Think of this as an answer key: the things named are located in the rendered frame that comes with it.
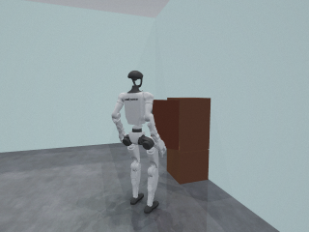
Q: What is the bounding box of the robot left upper arm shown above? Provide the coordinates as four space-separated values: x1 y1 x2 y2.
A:
111 92 127 120

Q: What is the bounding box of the robot left forearm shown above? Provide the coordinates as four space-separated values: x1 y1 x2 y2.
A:
112 118 125 133

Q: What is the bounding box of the left robot foot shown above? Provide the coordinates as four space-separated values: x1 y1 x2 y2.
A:
130 193 144 205

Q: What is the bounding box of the left robot thigh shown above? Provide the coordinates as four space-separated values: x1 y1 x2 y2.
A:
122 134 141 172

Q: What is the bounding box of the robot left hand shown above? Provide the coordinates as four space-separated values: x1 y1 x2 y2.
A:
119 131 126 144

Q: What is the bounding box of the robot right upper arm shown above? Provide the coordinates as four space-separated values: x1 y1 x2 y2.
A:
143 92 155 122

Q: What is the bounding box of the robot right forearm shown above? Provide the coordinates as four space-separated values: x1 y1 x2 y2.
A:
147 113 161 142

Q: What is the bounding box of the cupboard door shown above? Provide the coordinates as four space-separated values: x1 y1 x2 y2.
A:
151 100 180 150

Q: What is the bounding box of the robot right hand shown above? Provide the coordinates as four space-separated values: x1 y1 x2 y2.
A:
155 139 166 157

